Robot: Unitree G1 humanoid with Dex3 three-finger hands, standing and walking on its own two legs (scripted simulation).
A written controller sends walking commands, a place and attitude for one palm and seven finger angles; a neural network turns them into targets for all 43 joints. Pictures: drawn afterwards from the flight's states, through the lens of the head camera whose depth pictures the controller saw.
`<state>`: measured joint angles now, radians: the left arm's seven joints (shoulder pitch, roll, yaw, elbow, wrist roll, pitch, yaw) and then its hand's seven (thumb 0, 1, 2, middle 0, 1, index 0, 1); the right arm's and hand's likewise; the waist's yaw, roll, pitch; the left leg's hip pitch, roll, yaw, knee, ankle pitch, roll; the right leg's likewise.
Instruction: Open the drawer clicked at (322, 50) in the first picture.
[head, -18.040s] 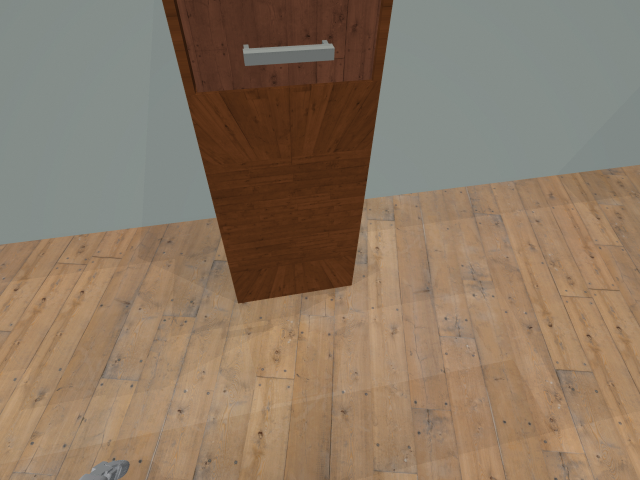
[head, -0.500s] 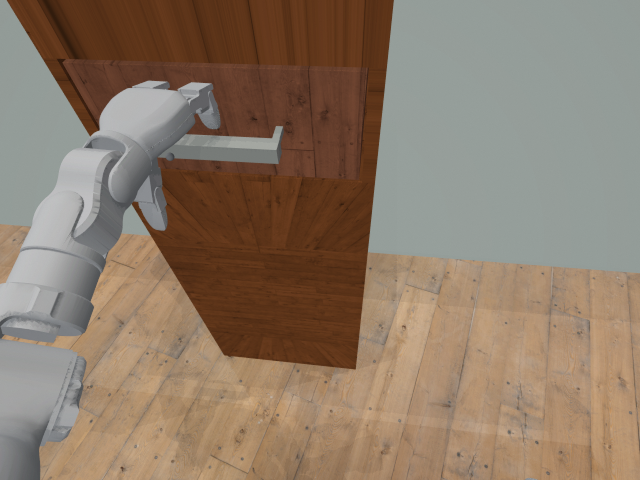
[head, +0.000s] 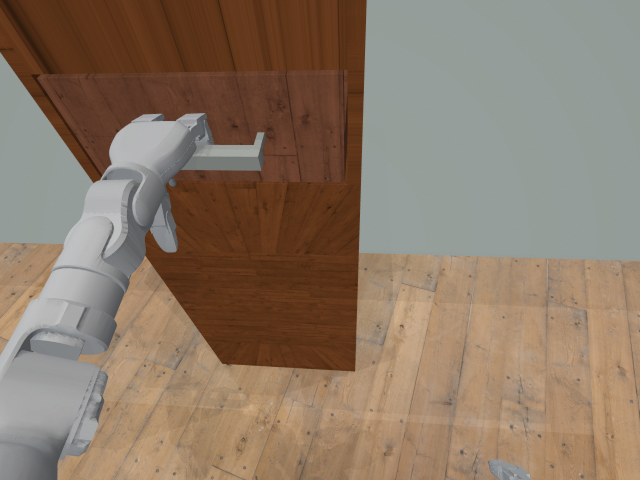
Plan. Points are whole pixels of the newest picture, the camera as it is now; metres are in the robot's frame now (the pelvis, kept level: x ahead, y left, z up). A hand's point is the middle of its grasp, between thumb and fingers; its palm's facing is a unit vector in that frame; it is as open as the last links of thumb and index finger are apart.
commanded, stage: lower the fingers behind the handle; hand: left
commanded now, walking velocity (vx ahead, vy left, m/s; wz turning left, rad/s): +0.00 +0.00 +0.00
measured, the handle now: (199, 147) +0.50 +0.19 +0.15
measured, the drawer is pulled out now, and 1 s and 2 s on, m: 0.00 0.00 0.02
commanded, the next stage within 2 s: close the thumb around the handle in 0.78 s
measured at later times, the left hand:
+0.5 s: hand (186, 187) +0.45 +0.20 +0.12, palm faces -0.02 -0.03 -1.00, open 13.8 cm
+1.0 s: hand (180, 187) +0.45 +0.21 +0.12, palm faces -0.03 -0.03 -1.00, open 13.5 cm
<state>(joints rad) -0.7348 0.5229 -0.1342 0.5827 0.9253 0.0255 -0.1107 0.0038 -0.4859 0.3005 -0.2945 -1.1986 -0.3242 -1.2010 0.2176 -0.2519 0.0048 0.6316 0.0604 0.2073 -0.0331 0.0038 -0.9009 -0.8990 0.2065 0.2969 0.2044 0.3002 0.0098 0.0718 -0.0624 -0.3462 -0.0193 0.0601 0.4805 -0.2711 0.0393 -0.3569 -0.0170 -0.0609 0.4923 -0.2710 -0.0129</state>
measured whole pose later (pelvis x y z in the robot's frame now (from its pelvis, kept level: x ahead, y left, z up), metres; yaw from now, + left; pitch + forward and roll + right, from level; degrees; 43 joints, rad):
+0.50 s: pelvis +0.00 -0.02 +0.00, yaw +0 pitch +9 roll +0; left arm -0.70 0.53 -0.08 0.64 0.94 -0.04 -0.03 0.00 -0.49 0.30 -0.29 -1.20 -0.32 -1.20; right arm 0.23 -0.27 -0.02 0.64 0.05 0.21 -0.05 0.00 -0.90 -0.90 0.20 0.30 0.20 0.30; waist -0.01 0.07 -0.08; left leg -0.38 0.00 0.06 0.51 -0.29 0.02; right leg -0.40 0.00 -0.06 0.53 -0.29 -0.04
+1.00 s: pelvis +0.00 -0.01 +0.00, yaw +0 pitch +9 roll +0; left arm -0.73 0.54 -0.08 0.67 0.94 -0.07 -0.04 0.00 -0.44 0.32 -0.29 -1.21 -0.33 -1.21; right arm 0.24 -0.28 -0.03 0.64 0.06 0.21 -0.06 0.00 -0.90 -0.90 0.20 0.30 0.20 0.30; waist -0.01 0.06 -0.08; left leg -0.40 0.00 0.06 0.53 -0.30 0.03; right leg -0.41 0.00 -0.06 0.53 -0.29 -0.03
